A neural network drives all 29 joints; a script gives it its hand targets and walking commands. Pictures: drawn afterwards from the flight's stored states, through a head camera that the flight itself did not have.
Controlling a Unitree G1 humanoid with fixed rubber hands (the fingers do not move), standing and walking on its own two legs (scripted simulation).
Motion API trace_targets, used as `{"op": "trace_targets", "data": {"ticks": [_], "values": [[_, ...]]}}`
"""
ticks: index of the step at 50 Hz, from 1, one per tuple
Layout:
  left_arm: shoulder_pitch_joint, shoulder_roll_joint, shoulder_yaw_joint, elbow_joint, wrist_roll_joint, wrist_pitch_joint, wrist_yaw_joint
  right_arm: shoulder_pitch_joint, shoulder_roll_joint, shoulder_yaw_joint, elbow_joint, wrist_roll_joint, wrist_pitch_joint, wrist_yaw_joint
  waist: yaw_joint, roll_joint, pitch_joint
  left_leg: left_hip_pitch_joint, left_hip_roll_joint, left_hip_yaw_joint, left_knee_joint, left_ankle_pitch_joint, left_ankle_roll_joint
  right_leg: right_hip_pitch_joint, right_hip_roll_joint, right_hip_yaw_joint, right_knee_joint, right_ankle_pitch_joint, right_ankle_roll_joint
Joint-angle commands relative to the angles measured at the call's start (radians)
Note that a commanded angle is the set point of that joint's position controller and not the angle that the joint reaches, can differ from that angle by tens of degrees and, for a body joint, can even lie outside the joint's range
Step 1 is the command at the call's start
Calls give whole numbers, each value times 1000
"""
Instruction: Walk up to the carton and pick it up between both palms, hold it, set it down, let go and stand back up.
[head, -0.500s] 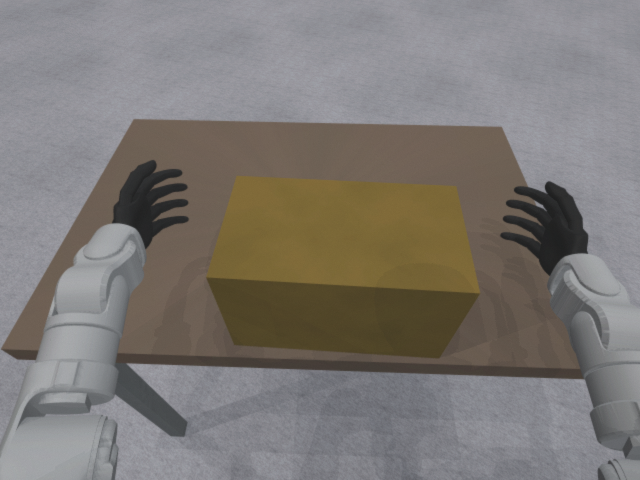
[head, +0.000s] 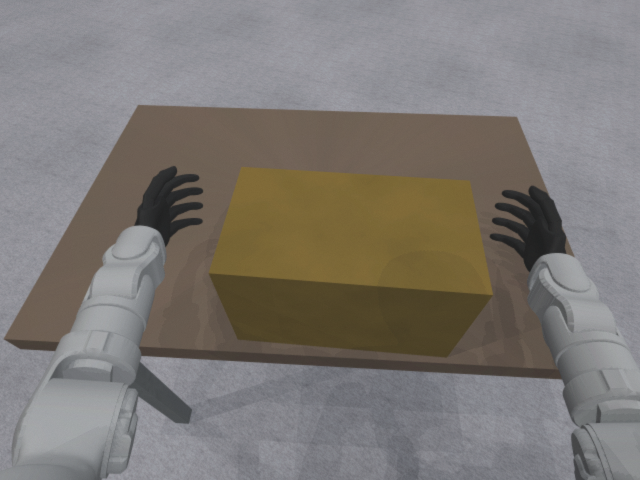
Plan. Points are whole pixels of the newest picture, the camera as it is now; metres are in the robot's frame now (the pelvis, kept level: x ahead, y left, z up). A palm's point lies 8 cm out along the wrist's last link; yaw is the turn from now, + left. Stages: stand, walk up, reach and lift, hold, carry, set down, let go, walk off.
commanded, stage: reach and lift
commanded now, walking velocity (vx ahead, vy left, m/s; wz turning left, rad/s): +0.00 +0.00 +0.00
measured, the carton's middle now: (346, 264) +0.39 -0.01 +0.02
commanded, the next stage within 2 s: none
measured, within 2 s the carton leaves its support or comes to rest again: neither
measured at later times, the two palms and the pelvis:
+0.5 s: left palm (178, 254) +0.40 +0.22 +0.03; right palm (523, 265) +0.38 -0.25 +0.03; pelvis -0.02 -0.01 -0.03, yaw -1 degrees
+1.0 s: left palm (203, 264) +0.40 +0.19 +0.01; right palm (490, 273) +0.38 -0.21 +0.01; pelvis -0.04 -0.01 -0.04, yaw +0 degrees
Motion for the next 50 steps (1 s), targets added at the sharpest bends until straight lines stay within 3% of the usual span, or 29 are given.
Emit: {"op": "trace_targets", "data": {"ticks": [1,5,9,15,17,18,22,25,32,42,50], "values": [[-508,214,39,-193,-23,-152,16,-457,-218,-77,-198,-21,-129,-2,-3,60,-644,271,-32,15,62,496,-65,155,41,-31,47,384,27],[-537,218,18,-158,-56,-248,30,-488,-225,-80,-185,-38,-198,-2,-20,49,-787,255,-28,9,128,556,-75,100,43,-36,103,449,31],[-553,205,-7,-34,-70,-338,28,-505,-221,-51,-77,-27,-256,0,-34,37,-859,206,-25,1,189,585,-77,44,39,-36,166,483,37],[-583,182,-33,130,-79,-412,27,-573,-239,58,79,66,-322,17,2,23,-912,134,-19,7,248,616,-80,-22,37,-36,237,482,45],[-573,165,-40,138,-74,-423,40,-599,-273,87,83,115,-333,24,18,-3,-935,102,-17,7,220,565,-76,11,39,-22,222,457,40],[-595,169,-64,189,-93,-411,28,-563,-233,91,132,95,-318,25,-7,31,-851,65,-25,13,221,497,-75,1,34,-32,237,368,32],[-617,173,-60,209,-87,-404,13,-601,-216,128,162,118,-311,20,12,-10,-862,26,-34,29,241,476,-55,-30,23,-14,245,419,59],[-654,176,-76,246,-97,-421,15,-631,-197,146,181,128,-308,20,18,-8,-843,-37,-39,34,232,383,-47,-40,14,-7,258,341,61],[-749,129,-155,300,-153,-450,34,-717,-123,128,183,82,-286,17,9,26,-850,-117,-37,35,248,223,-45,-156,-2,-13,292,154,40],[-771,98,-101,280,-101,-462,60,-774,-23,42,121,-50,-281,-61,-4,17,-951,-184,-48,50,272,197,-59,-73,5,-2,324,160,29],[-761,67,-94,251,-95,-449,68,-762,10,29,87,-66,-258,-73,-5,33,-938,-147,-45,41,261,246,-69,-55,13,-6,307,176,25]]}}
